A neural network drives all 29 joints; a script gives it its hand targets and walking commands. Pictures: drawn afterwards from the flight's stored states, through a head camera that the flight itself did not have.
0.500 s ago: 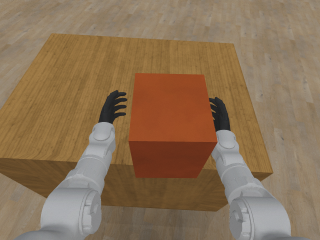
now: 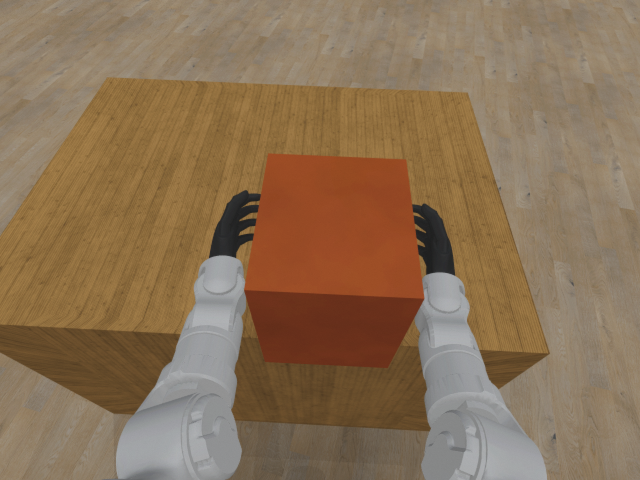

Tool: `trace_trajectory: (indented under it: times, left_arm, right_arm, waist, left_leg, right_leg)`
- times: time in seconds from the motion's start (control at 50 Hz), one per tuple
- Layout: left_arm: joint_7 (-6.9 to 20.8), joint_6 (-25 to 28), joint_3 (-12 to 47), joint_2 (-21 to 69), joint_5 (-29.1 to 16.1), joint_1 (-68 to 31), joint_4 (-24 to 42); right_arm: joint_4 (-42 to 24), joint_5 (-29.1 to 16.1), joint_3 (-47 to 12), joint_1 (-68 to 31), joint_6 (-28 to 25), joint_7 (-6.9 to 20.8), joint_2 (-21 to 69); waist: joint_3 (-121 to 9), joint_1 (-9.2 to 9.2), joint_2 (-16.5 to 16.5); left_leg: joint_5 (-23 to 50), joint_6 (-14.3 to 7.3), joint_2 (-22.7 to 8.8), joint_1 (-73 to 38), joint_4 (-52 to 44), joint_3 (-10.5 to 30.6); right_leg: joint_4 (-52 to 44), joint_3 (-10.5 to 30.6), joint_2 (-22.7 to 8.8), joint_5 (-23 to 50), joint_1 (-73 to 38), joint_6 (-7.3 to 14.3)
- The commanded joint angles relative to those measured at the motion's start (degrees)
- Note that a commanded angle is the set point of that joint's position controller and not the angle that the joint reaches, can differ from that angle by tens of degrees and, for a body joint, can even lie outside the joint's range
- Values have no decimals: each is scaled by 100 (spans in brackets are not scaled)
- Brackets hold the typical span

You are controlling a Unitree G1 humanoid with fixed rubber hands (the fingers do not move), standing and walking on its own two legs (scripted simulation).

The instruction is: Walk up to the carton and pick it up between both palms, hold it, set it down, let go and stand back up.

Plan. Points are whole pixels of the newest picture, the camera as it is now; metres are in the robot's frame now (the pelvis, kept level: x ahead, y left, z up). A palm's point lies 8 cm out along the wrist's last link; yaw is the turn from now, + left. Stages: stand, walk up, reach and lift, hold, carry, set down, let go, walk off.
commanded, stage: reach and lift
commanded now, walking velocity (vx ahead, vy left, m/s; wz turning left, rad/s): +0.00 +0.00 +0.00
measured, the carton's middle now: (331, 266) +0.41 -0.04 -0.01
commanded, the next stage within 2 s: none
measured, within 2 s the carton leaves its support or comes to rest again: leaves its support in 0.56 s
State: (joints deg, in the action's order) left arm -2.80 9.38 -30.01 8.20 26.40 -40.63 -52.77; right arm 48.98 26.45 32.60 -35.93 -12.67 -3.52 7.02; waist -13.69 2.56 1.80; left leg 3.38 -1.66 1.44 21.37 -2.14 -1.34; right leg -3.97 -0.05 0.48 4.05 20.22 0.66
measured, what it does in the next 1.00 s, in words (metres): stands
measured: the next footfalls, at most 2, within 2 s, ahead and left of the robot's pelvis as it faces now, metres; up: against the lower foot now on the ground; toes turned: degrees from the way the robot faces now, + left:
none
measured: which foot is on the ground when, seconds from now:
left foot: down 0.00-1.00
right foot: down 0.00-1.00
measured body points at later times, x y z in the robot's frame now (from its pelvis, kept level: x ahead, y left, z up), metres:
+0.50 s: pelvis +0.00 +0.00 +0.00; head +0.06 -0.01 +0.45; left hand +0.42 +0.10 +0.04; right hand +0.40 -0.18 +0.03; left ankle -0.01 +0.10 -0.75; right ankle -0.01 -0.11 -0.75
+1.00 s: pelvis +0.00 -0.01 +0.01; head +0.00 -0.01 +0.46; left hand +0.42 +0.11 +0.13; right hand +0.41 -0.17 +0.12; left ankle -0.01 +0.10 -0.75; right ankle -0.01 -0.11 -0.75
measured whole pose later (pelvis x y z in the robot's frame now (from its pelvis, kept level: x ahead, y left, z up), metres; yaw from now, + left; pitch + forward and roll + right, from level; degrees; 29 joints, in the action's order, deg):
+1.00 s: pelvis +0.00 -0.01 +0.01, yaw +1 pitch +6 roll +0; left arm -3.6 -15.5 -20.8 4.4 15.1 -42.6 -40.6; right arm 43.2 8.6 14.9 -40.9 10.8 -8.5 1.7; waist -7.6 3.4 0.7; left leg 1.5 -1.0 1.0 5.8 -2.2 -0.2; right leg -4.5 -1.1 1.0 2.2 4.1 1.1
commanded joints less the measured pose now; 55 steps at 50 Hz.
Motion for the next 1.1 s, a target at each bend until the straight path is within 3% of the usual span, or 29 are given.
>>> trace_trajectory:
  times: [0.0, 0.06, 0.1, 0.18, 0.22, 0.26, 0.3, 0.32, 0.34, 0.4, 0.44, 0.46, 0.48, 0.52, 0.54, 0.56, 0.58, 0.6, 0.66, 0.68, 0.76, 0.84, 0.88, 0.9, 0.92, 0.98, 1.02, 1.04, 1.08]
  left_arm:
    - [499, 141, 938, 2280, 308, -2002, 7]
    - [501, 90, 823, 2237, 366, -2033, -12]
    - [522, 81, 741, 2218, 392, -1984, -11]
    - [532, 119, 907, 2248, 322, -2137, -98]
    - [518, 152, 1123, 2338, 201, -2319, -15]
    - [484, 143, 1102, 2396, 181, -2367, -168]
    - [483, 126, 1301, 2429, 9, -2337, -114]
    - [456, 106, 1306, 2426, -75, -2464, -122]
    - [441, 97, 1344, 2424, -92, -2471, -85]
    - [399, 23, 1600, 2542, -265, -2547, 122]
    - [373, -74, 1636, 2404, -356, -2586, 10]
    - [356, -107, 1871, 2515, -470, -2667, 209]
    - [360, -101, 1903, 2505, -573, -2886, 271]
    - [358, -141, 2168, 2616, -699, -2980, 315]
    - [359, -181, 2201, 2667, -749, -3003, 345]
    - [379, -271, 2308, 2748, -798, -2921, 272]
    - [396, -339, 2357, 2828, -851, -2895, 320]
    - [385, -386, 2421, 2769, -947, -3125, 431]
    - [385, -624, 2623, 2960, -1172, -3107, 659]
    - [395, -695, 2699, 2977, -1244, -3197, 709]
    - [417, -1227, 2865, 2963, -1282, -3063, 1251]
    - [604, -1872, 2467, 2484, -1279, -2943, 1379]
    - [635, -2042, 2517, 2483, -1402, -3104, 1613]
    - [666, -2133, 2481, 2452, -1404, -3141, 1576]
    - [685, -2183, 2485, 2473, -1422, -3228, 1661]
    - [669, -2287, 2604, 2572, -1428, -3510, 1998]
    - [614, -2374, 2622, 2662, -1389, -3369, 2123]
    - [616, -2410, 2682, 2637, -1371, -3408, 2254]
    - [597, -2515, 2583, 2590, -1339, -3287, 2222]
  right_arm:
    - [-69, 512, -847, -2145, -121, 415, 2187]
    - [-13, 525, -819, -2042, -37, 408, 2252]
    - [129, 568, -864, -1955, -48, 385, 2258]
    - [190, 390, -1024, -2034, -87, 318, 2348]
    - [144, 266, -1084, -2119, -120, 314, 2343]
    - [96, 161, -1294, -2307, -130, 326, 2423]
    - [127, 34, -1507, -2315, -134, 328, 2460]
    - [99, -29, -1660, -2478, -127, 334, 2430]
    - [95, -26, -1638, -2428, -100, 326, 2483]
    - [60, -368, -1906, -2503, -34, 335, 2419]
    - [35, -416, -2071, -2681, 77, 334, 2375]
    - [-25, -518, -2149, -2684, 128, 337, 2373]
    - [-183, -574, -2271, -2901, 146, 366, 2445]
    - [-213, -646, -2397, -2952, 242, 381, 2564]
    - [-187, -750, -2568, -2969, 299, 402, 2609]
    - [-272, -889, -2691, -3046, 332, 390, 2568]
    - [-485, -1052, -2822, -3230, 368, 390, 2517]
    - [-461, -1148, -2922, -3374, 433, 385, 2559]
    - [-843, -1445, -3272, -3616, 668, 330, 2629]
    - [-900, -1529, -3371, -3697, 792, 329, 2725]
    - [-870, -1890, -3560, -3403, 1324, 260, 2657]
    - [-982, -1980, -3336, -3308, 1906, 107, 2395]
    - [-1311, -1981, -3314, -3676, 2049, 94, 2405]
    - [-1306, -1928, -3268, -3703, 2114, 86, 2425]
    - [-1406, -1944, -3261, -3833, 2137, 89, 2374]
    - [-1463, -2043, -3250, -4079, 2171, 98, 2446]
    - [-1736, -2008, -3406, -4197, 2187, 86, 2560]
    - [-1728, -2035, -3390, -4104, 2202, 76, 2539]
    - [-1684, -2099, -3499, -4049, 2275, 70, 2532]
  waist:
    - [-2346, -14, -26]
    - [-2143, -110, -47]
    - [-2081, -59, -252]
    - [-2368, -23, -183]
    - [-2611, 9, 13]
    - [-2552, -81, -47]
    - [-2633, -110, 70]
    - [-2557, -156, -127]
    - [-2607, -65, -76]
    - [-2844, -138, -18]
    - [-2956, -138, -172]
    - [-3206, -56, -116]
    - [-3316, -106, -326]
    - [-3342, 15, -157]
    - [-3325, -25, -247]
    - [-3336, 15, -166]
    - [-3421, -59, -125]
    - [-3420, 27, -219]
    - [-3303, -47, -354]
    - [-3343, -32, -303]
    - [-2474, 81, -138]
    - [-1439, 78, -203]
    - [-1465, 116, -214]
    - [-1448, 100, -375]
    - [-1494, 128, -221]
    - [-1950, 115, -62]
    - [-2322, 95, -140]
    - [-2298, 188, -138]
    - [-2021, 66, -178]
  left_leg:
    - [1534, 12, -53, -1599, 393, 63]
    - [1238, -86, -38, -1385, 231, 38]
    - [1205, -127, -24, -1242, 150, 68]
    - [1295, -142, 27, -1266, 30, 1]
    - [1394, -116, 16, -1360, 93, 15]
    - [1468, -114, 15, -1362, 140, 5]
    - [1624, -78, 23, -1213, 216, 22]
    - [1616, -68, 10, -1173, 251, 12]
    - [1638, -51, 16, -1321, 262, 18]
    - [1896, 16, 20, -1845, 428, 58]
    - [1877, -6, -11, -1862, 494, 98]
    - [1900, 35, -14, -1955, 530, 105]
    - [1803, -25, -39, -1919, 480, 148]
    - [1959, 6, -15, -2044, 491, 136]
    - [2135, 30, -43, -2153, 519, 164]
    - [2239, 68, -5, -2179, 594, 129]
    - [2244, 43, -18, -2166, 638, 158]
    - [2155, 55, 10, -2161, 628, 157]
    - [1977, 60, 10, -2248, 700, 204]
    - [1893, -3, 10, -2228, 702, 199]
    - [2179, 137, 33, -2478, 798, 236]
    - [1137, 14, 47, -2108, 489, 195]
    - [1091, 1, 5, -2049, 436, 188]
    - [971, -24, 1, -2060, 367, 207]
    - [856, -33, 7, -2051, 344, 216]
    - [1195, 7, -5, -2213, 368, 201]
    - [1551, -33, 6, -2526, 371, 196]
    - [1508, -6, 21, -2520, 343, 201]
    - [1505, -6, -20, -2431, 289, 146]
  right_leg:
    - [112, -112, 1, 742, -947, 128]
    - [129, -112, -16, 667, -1057, 89]
    - [192, -107, 15, 878, -1198, 38]
    - [253, -73, 6, 1283, -1381, 17]
    - [280, -59, 4, 1252, -1408, 68]
    - [323, -47, 11, 1314, -1349, 46]
    - [381, -34, 29, 1488, -1633, 77]
    - [438, -49, 43, 1518, -1644, 65]
    - [439, -44, 53, 1549, -1672, 54]
    - [408, -17, 73, 1600, -1469, 110]
    - [456, -62, 100, 1494, -1438, 85]
    - [475, -61, 98, 1508, -1504, 135]
    - [522, -53, 85, 1389, -1446, 98]
    - [534, -54, 86, 1615, -1523, 76]
    - [553, -56, 117, 1835, -1605, 59]
    - [624, -4, 113, 2047, -1796, 66]
    - [662, 19, 100, 2184, -1946, 82]
    - [742, 34, 94, 2259, -2077, 44]
    - [798, -22, 172, 2040, -2304, 3]
    - [809, 17, 142, 2013, -2250, -24]
    - [696, 49, 189, 2229, -2432, 38]
    - [607, 82, 144, 1573, -2696, -63]
    - [597, 73, 90, 1562, -2716, -55]
    - [559, 69, 94, 1532, -2788, -89]
    - [580, 58, 80, 1386, -2763, -89]
    - [542, 70, 45, 1544, -2951, -31]
    - [561, 63, 53, 1837, -2973, -28]
    - [523, 69, 77, 1805, -2983, -43]
    - [478, 71, 71, 1841, -3096, -36]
